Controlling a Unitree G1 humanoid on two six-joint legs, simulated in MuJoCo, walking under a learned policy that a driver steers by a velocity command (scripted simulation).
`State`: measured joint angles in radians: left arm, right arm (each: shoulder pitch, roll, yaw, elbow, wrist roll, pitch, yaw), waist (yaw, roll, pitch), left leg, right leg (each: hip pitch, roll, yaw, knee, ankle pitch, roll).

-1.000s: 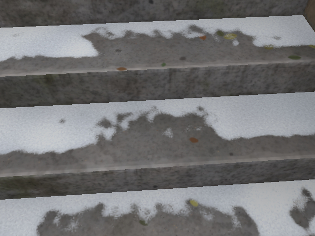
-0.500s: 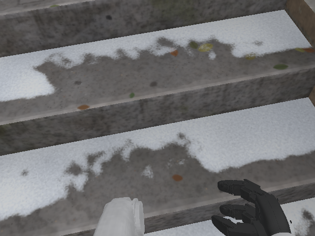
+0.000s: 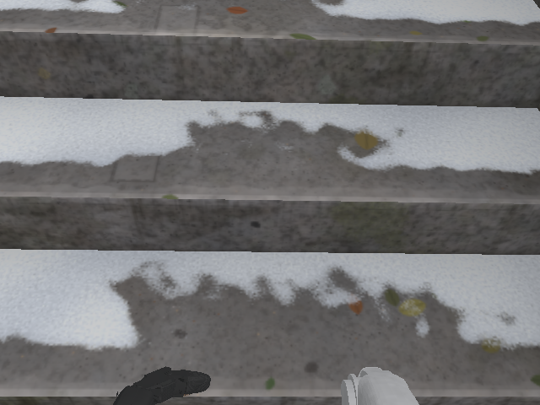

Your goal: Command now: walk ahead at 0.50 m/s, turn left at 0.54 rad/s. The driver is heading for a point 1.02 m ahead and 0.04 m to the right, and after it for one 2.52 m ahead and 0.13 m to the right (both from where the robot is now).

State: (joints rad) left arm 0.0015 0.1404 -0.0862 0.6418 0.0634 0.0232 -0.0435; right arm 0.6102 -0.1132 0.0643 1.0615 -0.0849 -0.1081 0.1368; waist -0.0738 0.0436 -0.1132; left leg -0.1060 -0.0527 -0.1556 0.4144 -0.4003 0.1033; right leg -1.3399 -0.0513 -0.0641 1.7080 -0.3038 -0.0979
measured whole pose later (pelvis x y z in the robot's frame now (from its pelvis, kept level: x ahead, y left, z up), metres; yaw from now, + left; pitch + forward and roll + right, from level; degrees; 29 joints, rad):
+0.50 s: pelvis +0.30 +0.01 +0.16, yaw +8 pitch +7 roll -1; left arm 0.63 0.05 -0.05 1.20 0.14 -0.08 -0.07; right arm -0.12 -0.12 0.09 0.75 -0.04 -0.01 0.05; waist 0.11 0.01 -0.14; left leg -1.45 0.12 0.01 1.86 -0.20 0.25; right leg -0.12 0.00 -0.11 0.38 -0.37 -0.03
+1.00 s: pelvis +0.58 +0.07 +0.33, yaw -7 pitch +6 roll +3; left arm 0.02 0.17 -0.03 0.91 0.01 -0.04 -0.10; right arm 0.49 -0.13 0.04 1.21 -0.14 -0.06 0.03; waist -0.04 -0.05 -0.14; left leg -0.17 0.02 0.31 0.44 -0.36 0.02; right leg -1.38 -0.04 0.09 2.13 -0.19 -0.27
